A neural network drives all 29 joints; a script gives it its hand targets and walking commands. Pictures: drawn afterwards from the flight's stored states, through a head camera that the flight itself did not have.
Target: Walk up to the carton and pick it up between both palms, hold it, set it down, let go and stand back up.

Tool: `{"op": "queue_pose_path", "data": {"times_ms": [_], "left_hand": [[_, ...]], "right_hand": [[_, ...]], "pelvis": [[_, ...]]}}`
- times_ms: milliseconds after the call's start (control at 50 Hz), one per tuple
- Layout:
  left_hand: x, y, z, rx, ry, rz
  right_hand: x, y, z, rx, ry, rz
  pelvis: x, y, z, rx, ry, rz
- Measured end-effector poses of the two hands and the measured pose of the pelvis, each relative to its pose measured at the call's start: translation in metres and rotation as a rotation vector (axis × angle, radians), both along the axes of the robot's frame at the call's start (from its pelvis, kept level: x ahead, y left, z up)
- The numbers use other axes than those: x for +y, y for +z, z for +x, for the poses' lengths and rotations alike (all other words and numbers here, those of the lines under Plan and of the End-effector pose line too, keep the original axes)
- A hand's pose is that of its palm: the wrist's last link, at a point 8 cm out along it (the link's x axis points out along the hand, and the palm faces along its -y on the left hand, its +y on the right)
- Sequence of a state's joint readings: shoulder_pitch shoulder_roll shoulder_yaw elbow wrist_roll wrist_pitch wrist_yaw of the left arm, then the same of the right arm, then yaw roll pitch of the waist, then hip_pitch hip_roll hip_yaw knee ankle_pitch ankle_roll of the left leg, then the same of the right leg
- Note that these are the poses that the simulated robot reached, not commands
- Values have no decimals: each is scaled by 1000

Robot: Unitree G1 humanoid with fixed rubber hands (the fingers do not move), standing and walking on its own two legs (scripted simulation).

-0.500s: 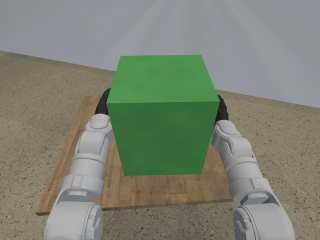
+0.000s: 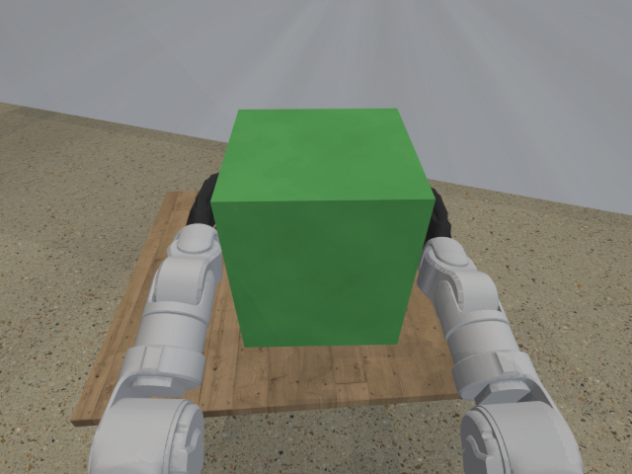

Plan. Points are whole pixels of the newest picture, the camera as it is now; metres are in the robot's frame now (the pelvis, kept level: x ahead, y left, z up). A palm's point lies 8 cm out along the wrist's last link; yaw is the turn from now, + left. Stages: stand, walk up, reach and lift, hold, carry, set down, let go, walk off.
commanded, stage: hold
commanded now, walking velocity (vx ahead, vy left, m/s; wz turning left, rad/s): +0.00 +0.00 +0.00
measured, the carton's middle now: (319, 229) +0.38 +0.00 +0.16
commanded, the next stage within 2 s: none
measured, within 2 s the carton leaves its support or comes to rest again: neither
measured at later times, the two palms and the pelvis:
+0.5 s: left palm (195, 223) +0.35 +0.15 +0.20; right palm (437, 234) +0.35 -0.15 +0.18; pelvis +0.00 +0.00 +0.00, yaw +0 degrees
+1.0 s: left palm (195, 225) +0.35 +0.15 +0.19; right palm (437, 236) +0.35 -0.15 +0.18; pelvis +0.00 +0.00 +0.00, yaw +0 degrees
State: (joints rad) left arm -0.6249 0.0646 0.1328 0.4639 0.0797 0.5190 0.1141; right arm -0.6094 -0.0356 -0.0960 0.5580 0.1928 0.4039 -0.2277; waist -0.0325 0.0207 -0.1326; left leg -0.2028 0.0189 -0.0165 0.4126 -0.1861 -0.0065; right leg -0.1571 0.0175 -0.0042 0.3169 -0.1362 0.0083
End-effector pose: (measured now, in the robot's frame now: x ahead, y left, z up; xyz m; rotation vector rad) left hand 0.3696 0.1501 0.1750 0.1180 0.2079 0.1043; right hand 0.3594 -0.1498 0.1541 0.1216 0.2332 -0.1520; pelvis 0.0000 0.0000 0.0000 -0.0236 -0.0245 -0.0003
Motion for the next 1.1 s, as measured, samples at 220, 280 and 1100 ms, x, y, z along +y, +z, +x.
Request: {"op": "queue_pose_path", "data": {"times_ms": [220,280,1100], "left_hand": [[1,11,-3,-20,3,-5],[1,14,-5,-24,4,-8],[3,20,-17,-4,7,-5]], "right_hand": [[0,11,-1,-23,-1,14],[1,15,-3,-28,0,17],[3,21,-13,-17,7,7]], "pelvis": [[0,0,0,-4,0,0],[0,0,-1,-9,0,0],[0,0,-5,-38,1,0]]}}
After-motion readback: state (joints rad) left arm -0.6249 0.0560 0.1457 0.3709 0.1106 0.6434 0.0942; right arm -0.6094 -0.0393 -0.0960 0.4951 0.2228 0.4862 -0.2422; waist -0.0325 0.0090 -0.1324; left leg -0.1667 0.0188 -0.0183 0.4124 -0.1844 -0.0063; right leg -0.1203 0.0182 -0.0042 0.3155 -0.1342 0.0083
